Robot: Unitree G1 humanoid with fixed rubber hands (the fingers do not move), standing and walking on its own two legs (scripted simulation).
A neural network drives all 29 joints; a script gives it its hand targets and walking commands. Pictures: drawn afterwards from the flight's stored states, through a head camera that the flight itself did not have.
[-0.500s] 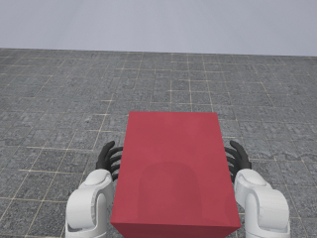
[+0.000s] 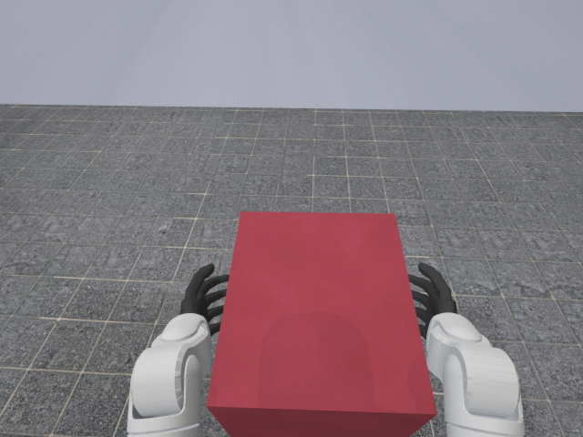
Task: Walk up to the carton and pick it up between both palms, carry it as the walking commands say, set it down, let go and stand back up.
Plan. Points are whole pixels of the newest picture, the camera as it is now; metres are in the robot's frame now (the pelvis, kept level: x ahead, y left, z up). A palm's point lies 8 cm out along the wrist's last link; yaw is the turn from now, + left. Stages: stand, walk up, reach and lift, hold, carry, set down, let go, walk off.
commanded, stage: carry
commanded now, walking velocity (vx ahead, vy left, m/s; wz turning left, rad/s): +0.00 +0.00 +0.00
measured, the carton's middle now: (315, 336) +0.27 +0.00 +0.01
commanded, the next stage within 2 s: hold in 1.26 s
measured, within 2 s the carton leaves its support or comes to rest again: neither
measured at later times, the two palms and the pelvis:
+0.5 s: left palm (199, 332) +0.24 +0.15 +0.06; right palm (439, 331) +0.24 -0.16 +0.06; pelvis -0.01 +0.00 +0.00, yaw +0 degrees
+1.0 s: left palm (201, 333) +0.24 +0.15 +0.06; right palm (439, 333) +0.24 -0.16 +0.06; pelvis -0.02 -0.01 +0.00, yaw +0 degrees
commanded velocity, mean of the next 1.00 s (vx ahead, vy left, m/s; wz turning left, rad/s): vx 0.00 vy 0.00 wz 0.00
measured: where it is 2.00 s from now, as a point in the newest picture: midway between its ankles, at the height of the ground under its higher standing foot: outside the picture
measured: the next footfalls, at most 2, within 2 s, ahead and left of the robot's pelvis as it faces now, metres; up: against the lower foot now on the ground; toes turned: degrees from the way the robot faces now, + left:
none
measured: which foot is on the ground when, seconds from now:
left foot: down 0.00-1.00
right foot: down 0.00-1.00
